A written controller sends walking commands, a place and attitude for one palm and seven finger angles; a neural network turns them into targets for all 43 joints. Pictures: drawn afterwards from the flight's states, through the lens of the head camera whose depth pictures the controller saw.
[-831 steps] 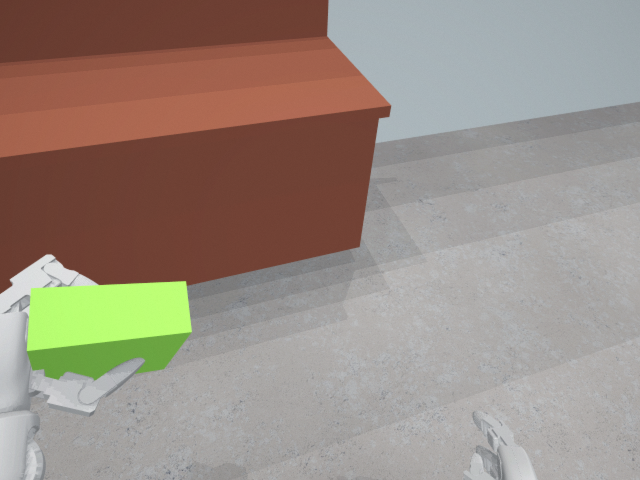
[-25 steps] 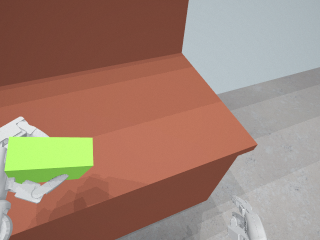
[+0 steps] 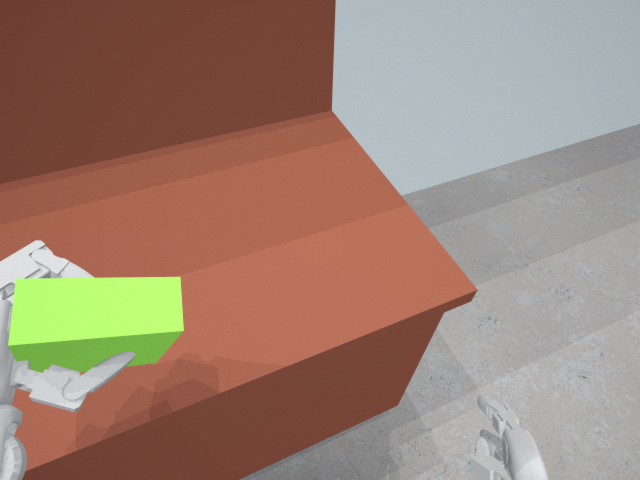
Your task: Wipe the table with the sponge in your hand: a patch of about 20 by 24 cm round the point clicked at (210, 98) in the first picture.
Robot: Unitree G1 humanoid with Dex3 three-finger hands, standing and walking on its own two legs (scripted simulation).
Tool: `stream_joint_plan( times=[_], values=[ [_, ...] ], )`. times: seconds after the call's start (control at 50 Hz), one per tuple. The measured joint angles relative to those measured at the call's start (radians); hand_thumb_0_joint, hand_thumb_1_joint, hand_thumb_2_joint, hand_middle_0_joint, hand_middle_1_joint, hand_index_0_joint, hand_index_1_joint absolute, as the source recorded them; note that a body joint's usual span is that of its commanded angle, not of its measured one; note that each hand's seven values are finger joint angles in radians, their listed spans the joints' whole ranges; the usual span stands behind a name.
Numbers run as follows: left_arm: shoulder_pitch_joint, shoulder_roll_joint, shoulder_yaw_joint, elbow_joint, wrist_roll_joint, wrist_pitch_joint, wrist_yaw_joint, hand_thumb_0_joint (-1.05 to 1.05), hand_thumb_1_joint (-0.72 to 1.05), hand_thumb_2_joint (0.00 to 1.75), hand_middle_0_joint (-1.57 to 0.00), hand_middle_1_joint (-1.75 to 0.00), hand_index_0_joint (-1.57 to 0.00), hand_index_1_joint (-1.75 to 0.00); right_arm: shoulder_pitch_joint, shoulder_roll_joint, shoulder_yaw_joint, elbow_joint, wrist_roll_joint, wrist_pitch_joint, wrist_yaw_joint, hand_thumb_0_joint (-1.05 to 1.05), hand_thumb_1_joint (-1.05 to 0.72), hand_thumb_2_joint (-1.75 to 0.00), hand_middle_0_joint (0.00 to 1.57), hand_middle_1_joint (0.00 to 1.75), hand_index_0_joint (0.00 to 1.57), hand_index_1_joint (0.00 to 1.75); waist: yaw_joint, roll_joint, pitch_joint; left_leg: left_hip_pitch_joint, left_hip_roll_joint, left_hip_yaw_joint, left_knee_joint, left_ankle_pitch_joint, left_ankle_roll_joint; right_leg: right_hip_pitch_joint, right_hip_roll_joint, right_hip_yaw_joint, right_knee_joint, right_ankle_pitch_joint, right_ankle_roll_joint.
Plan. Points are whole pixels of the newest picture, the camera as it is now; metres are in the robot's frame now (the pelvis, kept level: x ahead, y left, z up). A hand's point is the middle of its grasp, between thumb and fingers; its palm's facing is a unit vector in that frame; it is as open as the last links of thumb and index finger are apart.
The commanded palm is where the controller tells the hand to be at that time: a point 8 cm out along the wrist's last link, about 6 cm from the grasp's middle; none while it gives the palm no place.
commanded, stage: come to a stop and stand still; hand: left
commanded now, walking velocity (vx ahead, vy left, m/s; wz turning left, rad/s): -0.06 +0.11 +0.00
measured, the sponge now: (123, 327) +0.23 +0.20 +0.14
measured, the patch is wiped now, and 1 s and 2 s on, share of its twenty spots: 0.00 0.00 0.00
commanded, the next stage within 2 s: none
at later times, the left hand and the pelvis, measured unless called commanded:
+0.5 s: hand (42, 385) +0.17 +0.24 +0.15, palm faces +0.30 -0.84 -0.46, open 9.4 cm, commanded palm +0.11 +0.30 +0.17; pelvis -0.05 +0.02 -0.01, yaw +0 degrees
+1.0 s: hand out of the picture +0.14 +0.35 +0.16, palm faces +0.38 -0.84 -0.39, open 9.4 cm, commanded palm +0.09 +0.38 +0.17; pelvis -0.08 +0.10 +0.00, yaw +0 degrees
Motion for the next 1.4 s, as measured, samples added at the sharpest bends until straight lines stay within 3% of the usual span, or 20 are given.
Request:
stream_joint_plan(
  times=[0.12, 0.24, 0.28, 0.3, 0.32, 0.36, 0.4, 0.46, 0.5, 0.56, 0.62, 0.68, 0.7, 0.76, 0.86, 1.0, 1.2, 1.4],
  values=[
    [0.035, 0.005, -0.001, 0.023, 0.002, -0.006, -0.009, 0.0, -0.44, 1.01, -0.81, -1.33, -0.82, -1.33, -0.03, -0.009, -0.001, -0.031, 0.009, 0.023, 0.005, 0.01, -0.91, -0.9, 0.2, 0.3, 0.2, 0.3, 0.008, 0.037, 0.003, -0.016, -0.018, -0.009, 0.022, 0.027, 0.033, 0.008, -0.01, 0.006, -0.023, 0.017, -0.023],
    [0.043, -0.02, -0.016, 0.072, 0.004, 0.005, -0.008, 0.0, -0.44, 1.01, -0.81, -1.33, -0.82, -1.33, -0.014, -0.011, 0.009, -0.023, 0.013, 0.025, 0.0, 0.01, -0.91, -0.9, 0.2, 0.3, 0.2, 0.3, 0.043, 0.049, -0.022, -0.019, -0.034, -0.03, 0.024, 0.007, 0.056, -0.003, -0.009, 0.008, -0.044, 0.031, -0.013],
    [-0.102, 0.042, -0.003, 0.141, 0.055, -0.015, -0.046, -0.01, -0.44, 1.01, -0.81, -1.33, -0.82, -1.33, 0.017, 0.003, -0.011, -0.013, 0.009, -0.016, -0.007, 0.01, -0.91, -0.9, 0.2, 0.3, 0.2, 0.3, 0.074, 0.039, 0.001, -0.018, -0.016, 0.012, 0.001, 0.022, 0.048, -0.001, -0.007, -0.019, -0.064, 0.048, 0.04],
    [-0.175, 0.068, 0.019, 0.18, 0.052, -0.029, -0.047, -0.01, -0.44, 1.01, -0.81, -1.33, -0.82, -1.33, 0.013, 0.009, -0.01, -0.005, 0.012, -0.024, -0.001, 0.01, -0.91, -0.9, 0.2, 0.3, 0.2, 0.3, 0.086, 0.027, 0.021, -0.005, -0.008, 0.033, -0.032, 0.022, 0.048, -0.025, -0.011, -0.025, -0.031, 0.055, 0.078],
    [-0.236, 0.079, 0.043, 0.212, 0.043, -0.038, -0.035, -0.01, -0.44, 1.01, -0.81, -1.33, -0.82, -1.33, -0.001, 0.011, -0.007, -0.005, 0.011, -0.026, 0.005, 0.01, -0.91, -0.9, 0.2, 0.3, 0.2, 0.3, 0.091, 0.02, 0.045, 0.001, -0.003, 0.046, -0.05, 0.023, 0.035, -0.069, -0.015, -0.017, 0.046, 0.059, 0.108],
    [-0.304, 0.08, 0.079, 0.237, 0.033, -0.027, -0.012, -0.01, -0.44, 1.01, -0.81, -1.33, -0.82, -1.33, -0.024, 0.011, -0.006, -0.027, 0.006, -0.028, 0.02, 0.01, -0.91, -0.9, 0.2, 0.3, 0.2, 0.3, 0.078, 0.006, 0.092, -0.007, -0.017, 0.055, -0.028, 0.032, -0.007, -0.145, -0.038, 0.005, 0.208, 0.039, 0.146],
    [-0.277, 0.059, 0.086, 0.194, 0.03, -0.021, -0.005, -0.01, -0.44, 1.01, -0.81, -1.33, -0.82, -1.33, -0.025, 0.012, -0.008, -0.048, 0.011, -0.038, 0.038, 0.01, -0.9, -0.9, 0.2, 0.3, 0.2, 0.3, 0.059, -0.007, 0.102, -0.026, -0.046, 0.066, 0.028, 0.014, -0.031, -0.136, -0.062, 0.027, 0.228, -0.045, 0.128],
    [-0.128, -0.009, 0.034, 0.074, 0.033, -0.049, -0.016, -0.01, -0.44, 1.01, -0.81, -1.34, -0.82, -1.33, -0.028, 0.004, -0.008, -0.057, 0.013, -0.051, 0.051, 0.01, -0.9, -0.9, 0.2, 0.3, 0.2, 0.3, 0.03, 0.029, 0.098, -0.075, -0.049, 0.06, 0.133, -0.056, -0.004, -0.133, -0.049, 0.029, 0.209, -0.05, -0.029],
    [-0.037, -0.025, -0.018, 0.017, 0.032, -0.073, -0.038, -0.01, -0.44, 1.01, -0.81, -1.34, -0.82, -1.33, -0.024, 0.011, -0.005, -0.042, 0.014, -0.053, 0.05, 0.01, -0.91, -0.9, 0.2, 0.3, 0.2, 0.3, 0.021, 0.029, 0.099, -0.116, -0.069, 0.039, 0.24, -0.101, 0.01, -0.127, -0.047, 0.032, 0.178, -0.01, -0.057],
    [0.032, -0.003, -0.041, 0.01, 0.027, -0.094, -0.053, -0.01, -0.44, 1.01, -0.81, -1.34, -0.82, -1.33, 0.007, 0.034, 0.011, -0.016, 0.01, -0.052, 0.036, 0.01, -0.91, -0.9, 0.2, 0.3, 0.2, 0.3, 0.027, -0.013, 0.075, -0.152, -0.101, 0.025, 0.33, -0.107, 0.014, -0.113, -0.059, 0.048, 0.097, 0.039, -0.037],
    [0.026, 0.024, -0.002, 0.049, 0.027, -0.087, -0.032, -0.01, -0.44, 1.01, -0.81, -1.34, -0.82, -1.33, 0.045, 0.044, 0.027, -0.002, 0.0, -0.058, 0.018, 0.01, -0.91, -0.9, 0.2, 0.3, 0.2, 0.3, 0.04, -0.051, 0.045, -0.106, -0.109, 0.027, 0.212, -0.112, 0.026, -0.109, -0.07, 0.063, 0.038, 0.081, -0.035],
    [-0.033, 0.014, 0.027, 0.094, 0.031, -0.078, -0.008, -0.01, -0.44, 1.01, -0.81, -1.34, -0.82, -1.33, 0.077, 0.017, 0.023, 0.005, -0.013, -0.08, 0.006, 0.01, -0.9, -0.9, 0.2, 0.3, 0.2, 0.3, 0.04, -0.017, 0.02, -0.019, -0.086, 0.006, 0.028, -0.1, 0.048, -0.114, -0.056, 0.04, 0.016, 0.095, -0.013],
    [-0.062, 0.007, 0.032, 0.104, 0.033, -0.075, -0.002, -0.01, -0.44, 1.01, -0.81, -1.34, -0.82, -1.33, 0.076, 0.011, 0.016, 0.016, -0.013, -0.086, 0.004, 0.01, -0.9, -0.9, 0.2, 0.3, 0.2, 0.3, 0.041, -0.01, 0.023, -0.01, -0.083, 0.001, -0.002, -0.044, 0.048, -0.115, -0.056, 0.032, 0.017, 0.096, -0.004],
    [-0.118, -0.022, 0.026, 0.115, 0.041, -0.067, 0.007, -0.01, -0.44, 1.01, -0.81, -1.34, -0.82, -1.33, 0.067, 0.002, 0.011, 0.035, -0.011, -0.083, 0.009, 0.01, -0.9, -0.9, 0.2, 0.3, 0.2, 0.3, 0.058, -0.027, 0.04, 0.01, -0.099, 0.016, -0.009, 0.006, 0.036, -0.096, -0.075, 0.046, 0.018, 0.097, 0.031],
    [-0.097, -0.04, -0.019, 0.07, 0.068, -0.073, -0.005, -0.01, -0.44, 1.01, -0.81, -1.34, -0.82, -1.33, 0.063, 0.0, 0.01, 0.006, -0.007, -0.089, 0.018, 0.02, -0.9, -0.9, 0.2, 0.3, 0.2, 0.3, 0.048, -0.033, 0.017, 0.032, -0.122, 0.036, -0.027, 0.007, 0.063, -0.098, -0.098, 0.063, 0.053, 0.021, 0.053],
    [-0.093, 0.001, 0.0, 0.099, 0.075, -0.092, -0.026, -0.01, -0.43, 1.01, -0.81, -1.34, -0.82, -1.34, 0.043, 0.032, 0.026, -0.018, -0.01, -0.082, 0.03, 0.01, -0.9, -0.9, 0.2, 0.3, 0.2, 0.3, 0.043, -0.04, 0.006, 0.047, -0.153, 0.054, -0.007, -0.012, 0.091, -0.088, -0.126, 0.082, 0.075, 0.07, 0.057],
    [-0.132, -0.055, -0.01, 0.117, 0.081, -0.092, -0.021, -0.01, -0.43, 1.01, -0.81, -1.35, -0.82, -1.34, 0.054, 0.046, 0.042, 0.001, -0.018, -0.076, 0.045, 0.01, -0.9, -0.9, 0.2, 0.3, 0.21, 0.3, 0.073, -0.03, 0.022, 0.073, -0.173, 0.045, -0.032, -0.017, 0.103, -0.062, -0.142, 0.085, 0.058, 0.065, 0.074],
    [-0.101, -0.014, 0.005, 0.064, 0.058, -0.099, -0.023, -0.01, -0.43, 1.01, -0.81, -1.35, -0.81, -1.34, 0.009, 0.042, 0.027, -0.017, -0.016, -0.051, 0.042, 0.01, -0.9, -0.9, 0.2, 0.3, 0.21, 0.3, 0.04, -0.022, 0.051, 0.069, -0.169, 0.029, -0.033, -0.032, 0.087, -0.056, -0.139, 0.071, 0.042, 0.05, 0.072]
  ],
)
